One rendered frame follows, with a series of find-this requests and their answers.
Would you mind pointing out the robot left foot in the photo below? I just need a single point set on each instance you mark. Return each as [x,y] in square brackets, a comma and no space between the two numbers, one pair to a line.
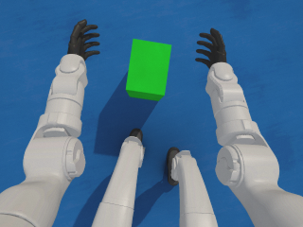
[137,133]

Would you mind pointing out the robot foot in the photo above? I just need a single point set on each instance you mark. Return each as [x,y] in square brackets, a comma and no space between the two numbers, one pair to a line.
[171,154]
[137,133]

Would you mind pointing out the robot right upper arm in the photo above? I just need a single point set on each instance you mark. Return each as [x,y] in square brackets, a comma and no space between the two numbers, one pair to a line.
[251,172]

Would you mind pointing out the right robot hand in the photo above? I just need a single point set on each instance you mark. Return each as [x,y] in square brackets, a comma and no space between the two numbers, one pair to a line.
[217,48]

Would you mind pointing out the left robot hand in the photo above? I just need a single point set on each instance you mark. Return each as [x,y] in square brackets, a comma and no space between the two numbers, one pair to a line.
[77,44]

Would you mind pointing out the robot left forearm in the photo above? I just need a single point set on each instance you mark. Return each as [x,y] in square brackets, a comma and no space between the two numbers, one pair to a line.
[65,101]

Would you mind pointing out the robot right forearm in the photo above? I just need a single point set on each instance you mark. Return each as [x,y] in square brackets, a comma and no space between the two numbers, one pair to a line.
[233,120]

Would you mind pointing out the carton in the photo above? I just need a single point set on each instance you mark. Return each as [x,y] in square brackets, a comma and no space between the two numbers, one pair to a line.
[148,70]

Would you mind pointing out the robot left upper arm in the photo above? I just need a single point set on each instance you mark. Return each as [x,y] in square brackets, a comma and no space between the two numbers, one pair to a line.
[51,163]

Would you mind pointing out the robot right foot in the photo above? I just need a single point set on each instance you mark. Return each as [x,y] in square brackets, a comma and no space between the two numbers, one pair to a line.
[171,154]

